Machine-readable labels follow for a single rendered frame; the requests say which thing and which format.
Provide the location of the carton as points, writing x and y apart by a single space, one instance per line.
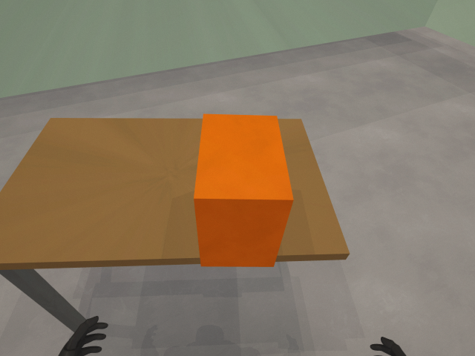
242 195

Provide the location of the right robot hand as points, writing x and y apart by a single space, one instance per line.
388 347

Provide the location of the left robot hand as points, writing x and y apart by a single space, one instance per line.
74 346

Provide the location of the table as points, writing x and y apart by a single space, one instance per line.
104 192

